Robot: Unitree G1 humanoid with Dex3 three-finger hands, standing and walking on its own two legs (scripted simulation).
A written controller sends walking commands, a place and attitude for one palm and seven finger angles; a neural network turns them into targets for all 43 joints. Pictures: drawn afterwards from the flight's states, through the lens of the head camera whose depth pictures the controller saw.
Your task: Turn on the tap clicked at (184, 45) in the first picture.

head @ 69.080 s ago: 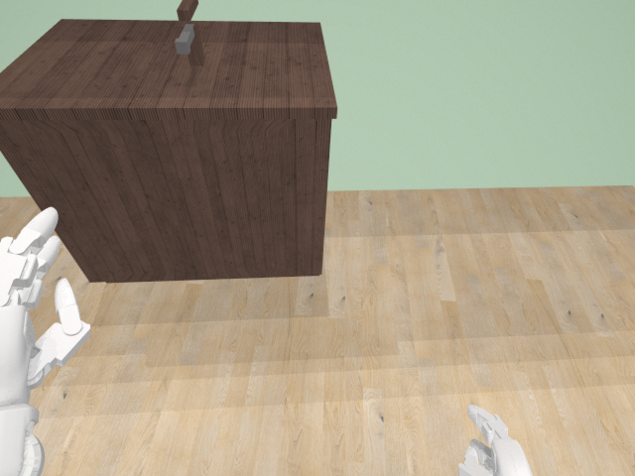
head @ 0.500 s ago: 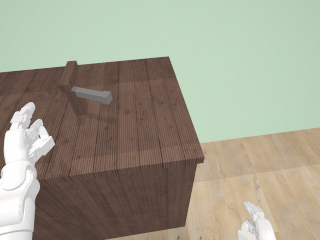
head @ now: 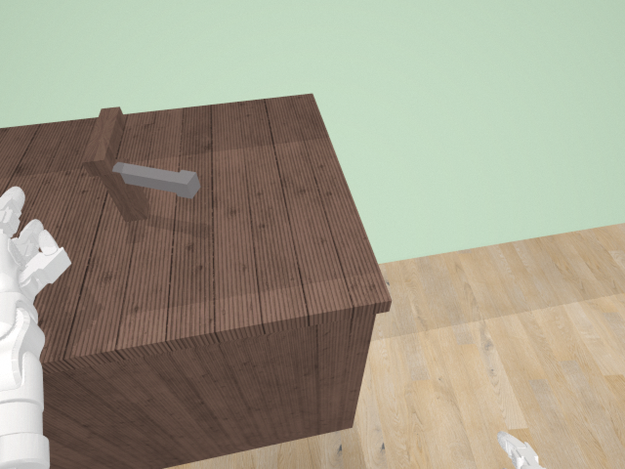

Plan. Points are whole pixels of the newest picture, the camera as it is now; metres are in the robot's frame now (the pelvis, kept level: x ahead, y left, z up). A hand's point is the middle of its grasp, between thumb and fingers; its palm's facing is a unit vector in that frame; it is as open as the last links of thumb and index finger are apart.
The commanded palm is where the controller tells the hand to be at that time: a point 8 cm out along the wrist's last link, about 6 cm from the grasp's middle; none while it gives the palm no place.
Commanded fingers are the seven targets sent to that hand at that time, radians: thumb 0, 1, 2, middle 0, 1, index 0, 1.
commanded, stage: reach beside the lever's end, fingers flat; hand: left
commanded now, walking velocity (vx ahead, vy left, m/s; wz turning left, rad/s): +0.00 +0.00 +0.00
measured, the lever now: (186, 184) +0.47 +0.22 +0.11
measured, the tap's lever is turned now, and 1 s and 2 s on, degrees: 64 64 64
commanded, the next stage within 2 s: push the lever round in 0.62 s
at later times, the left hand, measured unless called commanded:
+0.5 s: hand (74, 237) +0.36 +0.34 +0.11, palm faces +0.45 -0.89 -0.10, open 7.8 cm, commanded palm +0.32 +0.38 +0.11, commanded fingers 0.00 0.90 0.90 -0.15 -0.15 -0.15 -0.15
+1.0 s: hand (88, 236) +0.37 +0.33 +0.10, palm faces +0.46 -0.88 -0.09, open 7.8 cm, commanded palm +0.33 +0.37 +0.11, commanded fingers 0.00 0.90 0.90 -0.15 -0.15 -0.15 -0.15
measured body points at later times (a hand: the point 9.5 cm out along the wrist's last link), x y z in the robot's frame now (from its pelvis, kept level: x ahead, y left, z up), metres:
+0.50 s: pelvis +0.00 +0.02 +0.00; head +0.03 +0.02 +0.45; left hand +0.33 +0.39 +0.12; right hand +0.09 -0.25 -0.11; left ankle +0.02 +0.12 -0.73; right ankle -0.01 -0.08 -0.73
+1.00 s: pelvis +0.01 +0.02 +0.00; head +0.04 +0.02 +0.45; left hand +0.34 +0.37 +0.11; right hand +0.13 -0.24 -0.11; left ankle +0.02 +0.12 -0.73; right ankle -0.01 -0.08 -0.73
